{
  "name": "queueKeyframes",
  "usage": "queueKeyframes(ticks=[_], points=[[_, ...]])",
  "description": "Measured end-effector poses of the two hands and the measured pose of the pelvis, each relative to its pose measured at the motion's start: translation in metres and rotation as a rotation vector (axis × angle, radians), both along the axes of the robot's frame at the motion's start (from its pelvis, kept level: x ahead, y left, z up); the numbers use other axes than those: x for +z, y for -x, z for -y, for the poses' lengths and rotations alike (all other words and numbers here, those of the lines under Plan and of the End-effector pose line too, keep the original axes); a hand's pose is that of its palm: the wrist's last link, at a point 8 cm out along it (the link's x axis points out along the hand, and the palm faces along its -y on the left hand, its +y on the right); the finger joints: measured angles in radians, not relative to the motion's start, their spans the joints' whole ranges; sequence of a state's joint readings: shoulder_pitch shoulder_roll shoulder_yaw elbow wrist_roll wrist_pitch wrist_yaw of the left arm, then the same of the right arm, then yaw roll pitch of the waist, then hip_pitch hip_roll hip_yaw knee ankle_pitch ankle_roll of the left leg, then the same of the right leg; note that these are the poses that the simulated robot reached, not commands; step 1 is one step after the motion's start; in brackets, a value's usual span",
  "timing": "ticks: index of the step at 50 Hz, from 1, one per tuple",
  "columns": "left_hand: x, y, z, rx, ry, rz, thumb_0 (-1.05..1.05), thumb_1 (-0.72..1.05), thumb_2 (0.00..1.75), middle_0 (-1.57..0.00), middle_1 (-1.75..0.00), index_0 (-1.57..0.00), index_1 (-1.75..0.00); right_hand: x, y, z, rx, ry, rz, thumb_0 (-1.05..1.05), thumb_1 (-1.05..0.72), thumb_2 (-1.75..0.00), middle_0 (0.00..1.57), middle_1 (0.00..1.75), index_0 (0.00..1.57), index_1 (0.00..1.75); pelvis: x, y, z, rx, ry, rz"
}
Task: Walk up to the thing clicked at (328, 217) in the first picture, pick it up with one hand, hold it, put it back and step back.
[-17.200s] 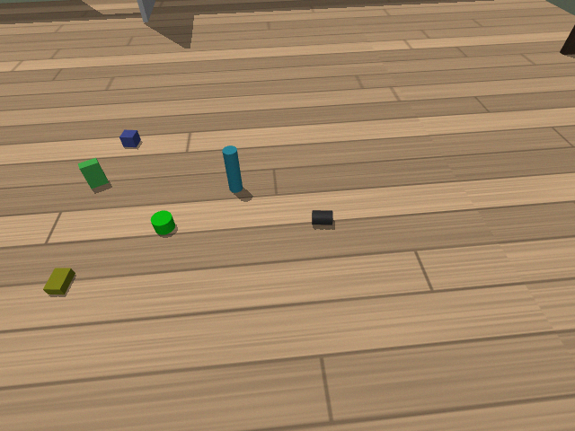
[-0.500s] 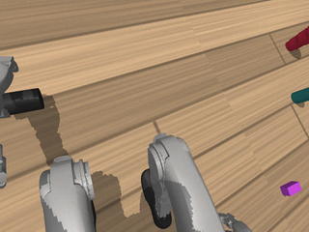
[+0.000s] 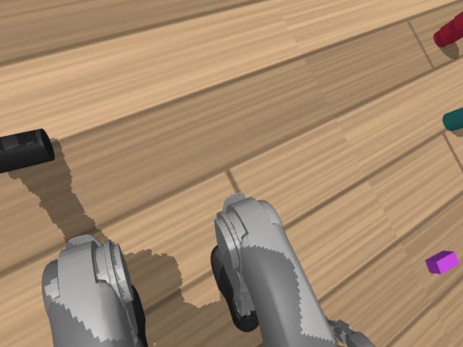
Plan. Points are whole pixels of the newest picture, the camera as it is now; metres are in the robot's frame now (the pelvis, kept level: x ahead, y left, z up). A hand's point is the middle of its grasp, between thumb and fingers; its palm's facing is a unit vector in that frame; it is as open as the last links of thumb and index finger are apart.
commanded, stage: close in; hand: left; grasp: from above
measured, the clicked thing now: (21, 150) +0.51 +0.29 -0.29
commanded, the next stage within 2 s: rest palm in 0.18 s
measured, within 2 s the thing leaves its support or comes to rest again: neither
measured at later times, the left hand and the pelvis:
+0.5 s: hand (0, 149) +0.49 +0.29 -0.21, palm faces -0.47 -0.06 -0.88, open 13.2 cm; pelvis +0.00 +0.00 +0.00, yaw -1 degrees
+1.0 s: hand (8, 154) +0.49 +0.29 -0.25, palm faces -0.46 -0.09 -0.88, open 14.0 cm; pelvis +0.00 +0.00 -0.01, yaw -4 degrees
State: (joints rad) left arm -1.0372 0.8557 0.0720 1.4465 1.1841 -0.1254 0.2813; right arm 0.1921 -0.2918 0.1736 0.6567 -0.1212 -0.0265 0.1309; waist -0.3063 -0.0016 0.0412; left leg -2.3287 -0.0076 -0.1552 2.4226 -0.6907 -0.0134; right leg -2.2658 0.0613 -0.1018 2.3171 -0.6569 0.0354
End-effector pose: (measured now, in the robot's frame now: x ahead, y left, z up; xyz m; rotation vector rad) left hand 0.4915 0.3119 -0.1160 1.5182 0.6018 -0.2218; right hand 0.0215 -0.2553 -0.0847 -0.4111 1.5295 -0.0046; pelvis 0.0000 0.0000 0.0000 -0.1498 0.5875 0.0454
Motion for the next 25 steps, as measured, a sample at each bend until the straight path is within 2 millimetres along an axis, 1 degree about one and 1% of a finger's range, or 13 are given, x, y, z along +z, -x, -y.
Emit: queueKeyframes(ticks=[2,5,9,13,18,25], points=[[0.001,0.001,-0.006,-0.026,0.006,0.0,0.0,-0.33,0.84,-0.29,-0.84,-0.29,-0.84,0.001,-0.007,0.003,0.027,0.014,0.002,0.0,-0.91,-0.9,0.2,0.3,0.21,0.3,-0.001,0.0,0.0,0.004,0.004,0.001],[0.003,-0.002,-0.006,-0.075,0.026,0.024,0.0,-0.34,0.85,-0.28,-0.86,-0.28,-0.86,0.005,-0.017,0.007,0.06,0.04,-0.001,0.0,-0.91,-0.9,0.2,0.3,0.21,0.3,-0.001,0.0,-0.001,0.009,0.012,0.0],[0.0,-0.006,0.001,-0.119,0.045,0.046,0.0,-0.35,0.87,-0.26,-0.89,-0.27,-0.88,0.013,-0.029,0.012,0.086,0.075,0.015,0.0,-0.91,-0.9,0.2,0.3,0.21,0.3,0.0,-0.002,-0.003,0.012,0.025,-0.002],[-0.006,-0.009,0.01,-0.135,0.055,0.058,0.0,-0.34,0.9,-0.26,-0.91,-0.27,-0.9,0.022,-0.036,0.012,0.094,0.096,0.041,0.0,-0.91,-0.9,0.2,0.3,0.2,0.3,0.001,-0.003,-0.005,0.011,0.035,-0.005],[-0.015,-0.009,0.018,-0.123,0.05,0.06,0.0,-0.34,0.91,-0.25,-0.91,-0.26,-0.91,0.025,-0.03,0.008,0.089,0.091,0.055,0.0,-0.91,-0.9,0.2,0.3,0.2,0.3,0.001,-0.002,-0.005,0.008,0.034,-0.002],[-0.033,-0.006,0.024,-0.09,0.04,0.036,0.0,-0.38,0.91,-0.22,-0.89,-0.22,-0.89,0.019,-0.007,-0.001,0.076,0.058,0.03,0.0,-0.91,-0.9,0.2,0.3,0.2,0.3,-0.004,0.001,-0.004,-0.003,0.029,0.012]])
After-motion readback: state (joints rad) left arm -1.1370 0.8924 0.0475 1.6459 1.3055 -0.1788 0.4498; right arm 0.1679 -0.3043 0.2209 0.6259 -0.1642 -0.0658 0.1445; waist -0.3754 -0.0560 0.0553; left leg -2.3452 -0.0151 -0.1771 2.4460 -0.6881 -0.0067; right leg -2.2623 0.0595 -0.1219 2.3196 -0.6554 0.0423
